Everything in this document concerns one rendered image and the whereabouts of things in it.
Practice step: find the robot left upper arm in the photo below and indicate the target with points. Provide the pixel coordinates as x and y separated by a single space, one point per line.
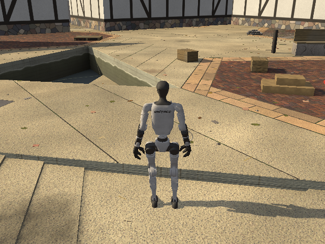
144 116

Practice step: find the left robot shin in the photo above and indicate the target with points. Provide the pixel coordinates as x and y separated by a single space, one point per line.
152 182

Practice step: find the right robot hand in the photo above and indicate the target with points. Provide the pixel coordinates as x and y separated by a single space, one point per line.
187 149

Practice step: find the humanoid robot head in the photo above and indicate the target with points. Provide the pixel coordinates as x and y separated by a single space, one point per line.
162 89

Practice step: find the robot right upper arm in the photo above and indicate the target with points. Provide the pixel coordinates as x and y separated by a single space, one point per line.
181 117

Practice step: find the left robot hand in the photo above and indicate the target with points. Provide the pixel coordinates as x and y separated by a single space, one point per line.
136 152

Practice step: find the left robot forearm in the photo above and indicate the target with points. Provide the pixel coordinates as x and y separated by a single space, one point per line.
139 137

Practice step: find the right robot forearm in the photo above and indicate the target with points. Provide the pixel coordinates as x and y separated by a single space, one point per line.
185 137

